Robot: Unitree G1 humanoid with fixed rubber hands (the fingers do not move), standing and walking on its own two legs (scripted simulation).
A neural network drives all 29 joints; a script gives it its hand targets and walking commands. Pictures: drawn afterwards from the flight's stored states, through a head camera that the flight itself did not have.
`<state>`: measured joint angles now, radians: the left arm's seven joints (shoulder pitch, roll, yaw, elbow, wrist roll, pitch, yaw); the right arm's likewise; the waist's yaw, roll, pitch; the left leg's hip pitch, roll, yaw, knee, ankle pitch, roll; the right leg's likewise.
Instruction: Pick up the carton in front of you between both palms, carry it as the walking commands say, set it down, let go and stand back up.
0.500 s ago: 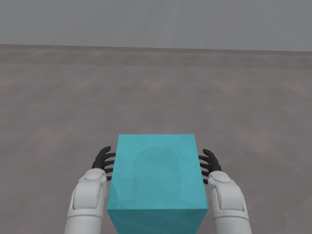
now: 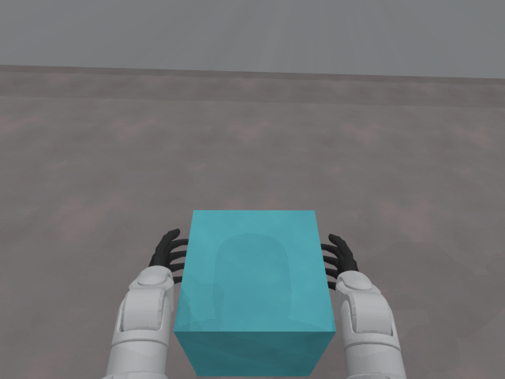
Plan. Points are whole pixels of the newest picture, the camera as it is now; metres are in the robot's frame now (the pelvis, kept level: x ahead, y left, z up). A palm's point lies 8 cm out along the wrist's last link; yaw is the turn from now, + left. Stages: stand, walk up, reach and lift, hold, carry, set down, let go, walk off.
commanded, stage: carry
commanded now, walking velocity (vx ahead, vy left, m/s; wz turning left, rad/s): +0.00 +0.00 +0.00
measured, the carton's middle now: (253, 296) +0.30 +0.00 -0.04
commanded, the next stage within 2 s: hold in 0.50 s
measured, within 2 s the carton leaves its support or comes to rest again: neither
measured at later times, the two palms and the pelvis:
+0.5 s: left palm (164, 278) +0.29 +0.14 +0.05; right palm (352, 284) +0.28 -0.16 +0.04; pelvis -0.01 -0.01 +0.00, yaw +0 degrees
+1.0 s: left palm (165, 278) +0.28 +0.14 +0.05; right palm (360, 304) +0.25 -0.16 +0.05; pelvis -0.03 +0.03 +0.01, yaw -8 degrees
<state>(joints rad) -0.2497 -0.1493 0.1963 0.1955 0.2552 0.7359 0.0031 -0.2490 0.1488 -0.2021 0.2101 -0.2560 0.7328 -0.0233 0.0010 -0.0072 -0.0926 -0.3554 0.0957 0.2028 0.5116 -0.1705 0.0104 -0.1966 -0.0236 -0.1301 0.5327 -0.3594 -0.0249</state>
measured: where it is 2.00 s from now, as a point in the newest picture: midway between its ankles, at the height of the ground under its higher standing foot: outside the picture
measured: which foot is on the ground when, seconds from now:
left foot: down 0.00-1.00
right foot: down 0.00-1.00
